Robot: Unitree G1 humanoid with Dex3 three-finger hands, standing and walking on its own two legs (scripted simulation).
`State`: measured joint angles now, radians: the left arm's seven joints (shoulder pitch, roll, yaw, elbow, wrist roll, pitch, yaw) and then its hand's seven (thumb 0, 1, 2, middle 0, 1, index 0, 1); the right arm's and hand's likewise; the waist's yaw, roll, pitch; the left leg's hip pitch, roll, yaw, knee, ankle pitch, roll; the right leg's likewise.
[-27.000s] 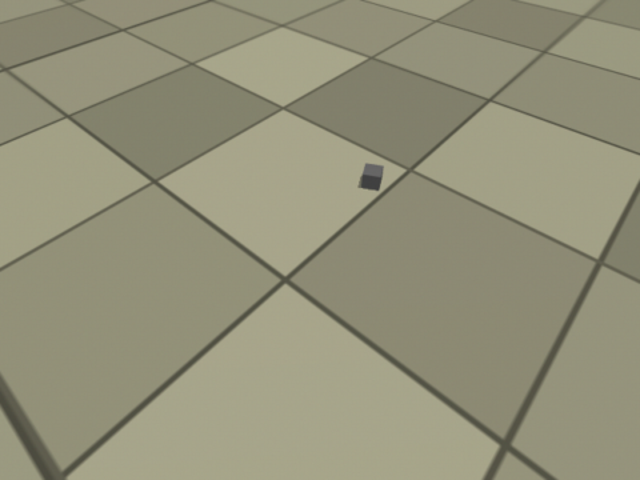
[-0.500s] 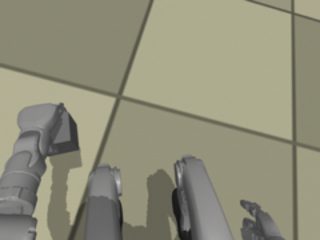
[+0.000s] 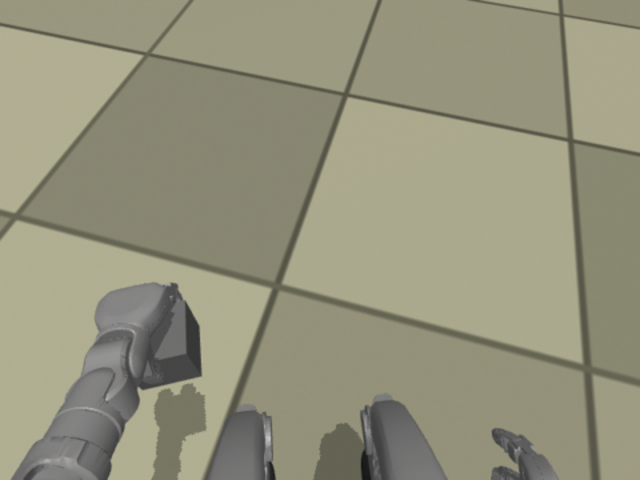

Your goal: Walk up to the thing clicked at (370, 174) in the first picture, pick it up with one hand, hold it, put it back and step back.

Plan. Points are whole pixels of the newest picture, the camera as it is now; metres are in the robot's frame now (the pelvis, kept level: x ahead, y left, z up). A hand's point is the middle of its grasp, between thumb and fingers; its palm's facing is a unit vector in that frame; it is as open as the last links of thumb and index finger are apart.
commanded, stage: lift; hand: left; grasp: from above
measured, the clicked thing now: (163, 345) +0.33 +0.22 -0.13
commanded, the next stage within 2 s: hold in 0.50 s
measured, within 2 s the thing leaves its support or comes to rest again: neither
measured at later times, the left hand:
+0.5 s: hand (134, 313) +0.33 +0.22 +0.00, palm faces -0.46 -0.10 -0.88, open 11.3 cm
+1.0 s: hand (117, 289) +0.35 +0.22 +0.04, palm faces -0.46 -0.09 -0.88, open 11.3 cm
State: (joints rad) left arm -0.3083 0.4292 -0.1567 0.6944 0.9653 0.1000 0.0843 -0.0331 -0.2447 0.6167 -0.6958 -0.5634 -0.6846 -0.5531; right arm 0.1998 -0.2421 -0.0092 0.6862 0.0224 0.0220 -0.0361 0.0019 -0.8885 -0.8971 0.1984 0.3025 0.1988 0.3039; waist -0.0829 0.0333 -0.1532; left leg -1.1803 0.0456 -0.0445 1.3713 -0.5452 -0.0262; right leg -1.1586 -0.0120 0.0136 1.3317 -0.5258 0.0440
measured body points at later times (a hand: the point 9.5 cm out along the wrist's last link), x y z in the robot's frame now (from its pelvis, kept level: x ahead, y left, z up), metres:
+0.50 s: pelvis +0.03 +0.00 +0.09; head +0.08 +0.00 +0.54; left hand +0.35 +0.22 +0.05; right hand +0.11 -0.27 -0.03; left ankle +0.06 +0.13 -0.60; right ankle +0.06 -0.15 -0.60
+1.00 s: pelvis +0.05 +0.00 +0.12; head +0.08 -0.01 +0.57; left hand +0.37 +0.22 +0.09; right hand +0.15 -0.27 +0.00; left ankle +0.06 +0.13 -0.60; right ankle +0.06 -0.15 -0.60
